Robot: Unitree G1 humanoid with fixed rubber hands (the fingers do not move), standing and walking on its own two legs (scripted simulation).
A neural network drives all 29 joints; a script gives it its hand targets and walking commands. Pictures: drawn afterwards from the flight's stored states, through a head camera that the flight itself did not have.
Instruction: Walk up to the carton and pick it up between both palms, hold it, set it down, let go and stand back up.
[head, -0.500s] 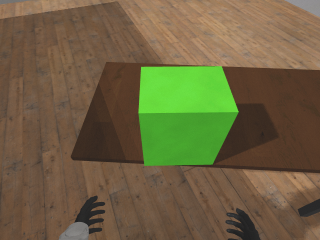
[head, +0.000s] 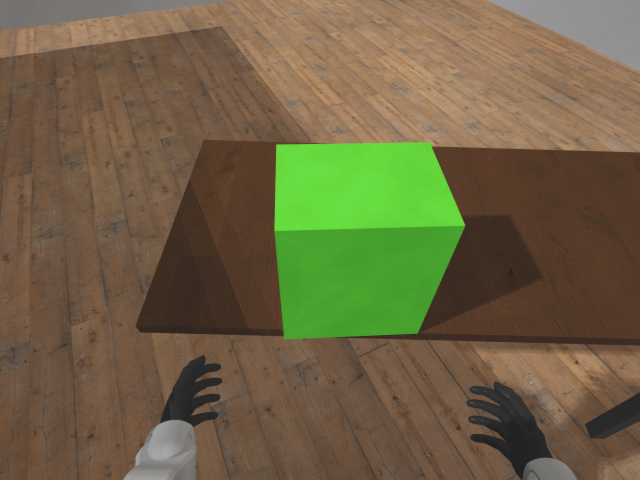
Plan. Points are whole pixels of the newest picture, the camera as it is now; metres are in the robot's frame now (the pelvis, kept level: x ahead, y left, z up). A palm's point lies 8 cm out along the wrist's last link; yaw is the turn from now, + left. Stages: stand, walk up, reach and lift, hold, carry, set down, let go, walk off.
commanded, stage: reach and lift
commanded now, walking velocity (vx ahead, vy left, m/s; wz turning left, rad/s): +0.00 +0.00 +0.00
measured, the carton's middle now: (352, 246) +0.44 -0.02 +0.02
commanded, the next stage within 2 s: none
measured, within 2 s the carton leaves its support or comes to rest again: neither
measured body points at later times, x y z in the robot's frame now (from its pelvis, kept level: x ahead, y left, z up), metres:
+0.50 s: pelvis +0.05 +0.00 +0.00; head +0.05 -0.01 +0.45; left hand +0.26 +0.18 -0.02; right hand +0.25 -0.24 -0.02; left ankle +0.02 +0.13 -0.74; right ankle +0.02 -0.10 -0.74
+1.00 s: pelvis +0.04 +0.00 +0.01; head +0.03 +0.00 +0.46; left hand +0.29 +0.18 +0.03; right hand +0.29 -0.24 +0.03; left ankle +0.02 +0.13 -0.74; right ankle +0.02 -0.10 -0.74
